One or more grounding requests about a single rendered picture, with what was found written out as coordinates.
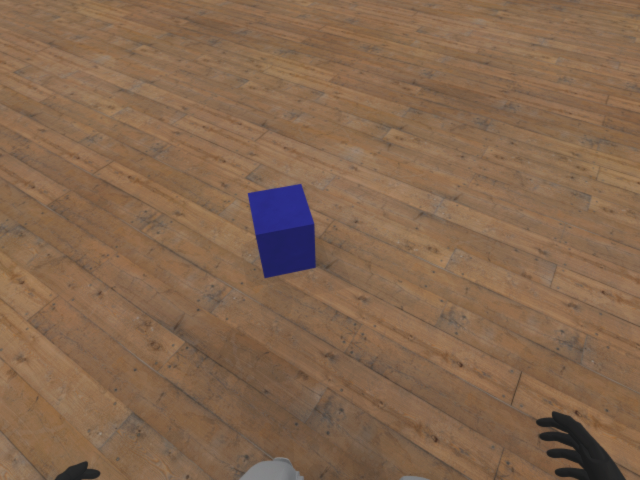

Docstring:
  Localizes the robot left shin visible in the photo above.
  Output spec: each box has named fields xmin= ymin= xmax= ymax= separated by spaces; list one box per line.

xmin=273 ymin=457 xmax=293 ymax=467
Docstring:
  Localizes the robot right hand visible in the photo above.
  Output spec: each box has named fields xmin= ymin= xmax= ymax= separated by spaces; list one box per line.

xmin=536 ymin=411 xmax=626 ymax=480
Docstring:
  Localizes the carton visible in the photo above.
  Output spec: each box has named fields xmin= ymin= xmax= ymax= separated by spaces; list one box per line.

xmin=248 ymin=184 xmax=316 ymax=278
